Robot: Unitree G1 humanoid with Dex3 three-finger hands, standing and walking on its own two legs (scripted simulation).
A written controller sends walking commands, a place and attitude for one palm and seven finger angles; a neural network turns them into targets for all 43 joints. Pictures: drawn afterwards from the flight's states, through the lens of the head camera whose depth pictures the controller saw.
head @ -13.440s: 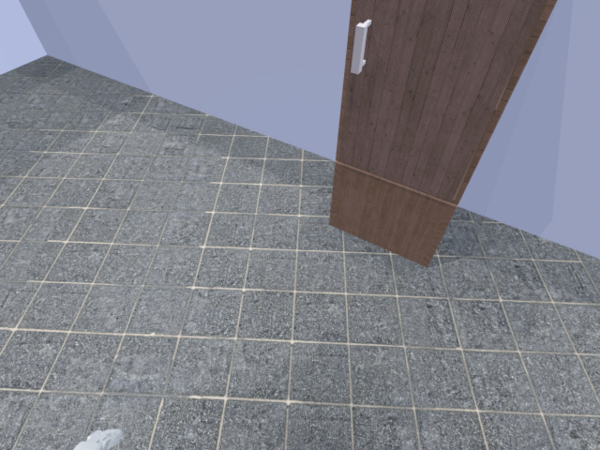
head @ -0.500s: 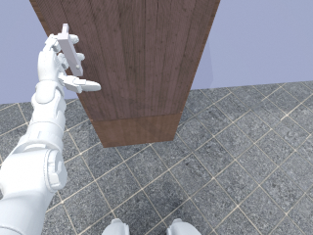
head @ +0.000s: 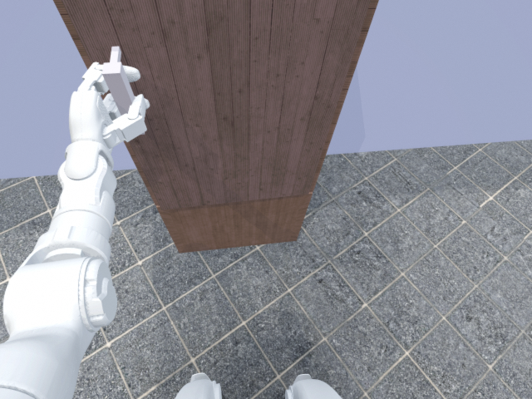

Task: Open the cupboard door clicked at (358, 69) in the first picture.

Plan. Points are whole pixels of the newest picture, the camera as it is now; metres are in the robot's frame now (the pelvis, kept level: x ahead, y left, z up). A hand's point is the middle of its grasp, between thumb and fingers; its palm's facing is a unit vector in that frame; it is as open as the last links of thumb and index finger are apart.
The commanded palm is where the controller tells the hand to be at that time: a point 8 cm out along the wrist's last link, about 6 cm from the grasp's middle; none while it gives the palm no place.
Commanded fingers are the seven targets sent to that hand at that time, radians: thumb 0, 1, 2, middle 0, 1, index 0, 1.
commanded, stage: close the thumb around the handle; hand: left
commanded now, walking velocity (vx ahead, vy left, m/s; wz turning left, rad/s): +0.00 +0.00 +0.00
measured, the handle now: (127, 92) +0.57 +0.18 +0.10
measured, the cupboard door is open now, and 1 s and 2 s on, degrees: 1 28 38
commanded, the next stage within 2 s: pull the door open along its arc in 0.10 s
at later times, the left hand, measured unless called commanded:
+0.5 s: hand (141, 131) +0.48 +0.15 +0.10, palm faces +0.03 -1.00 +0.01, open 6.2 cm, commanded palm +0.42 +0.19 +0.10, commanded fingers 0.00 0.90 0.90 -0.40 -1.35 -0.40 -1.35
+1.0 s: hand (195, 199) +0.36 +0.07 +0.11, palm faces +0.45 -0.89 +0.02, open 6.2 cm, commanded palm +0.29 +0.10 +0.10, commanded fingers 0.00 0.90 0.90 -0.40 -1.35 -0.40 -1.35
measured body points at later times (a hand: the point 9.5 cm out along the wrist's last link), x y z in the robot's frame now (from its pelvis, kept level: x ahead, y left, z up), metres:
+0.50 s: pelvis +0.00 +0.00 +0.01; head +0.09 +0.00 +0.45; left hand +0.47 +0.20 +0.10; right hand +0.01 -0.26 -0.11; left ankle +0.01 +0.11 -0.69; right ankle -0.02 -0.11 -0.69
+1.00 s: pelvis +0.00 -0.02 +0.02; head +0.02 -0.03 +0.47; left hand +0.33 +0.11 +0.11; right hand +0.18 -0.23 -0.08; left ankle +0.01 +0.11 -0.69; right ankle -0.02 -0.11 -0.69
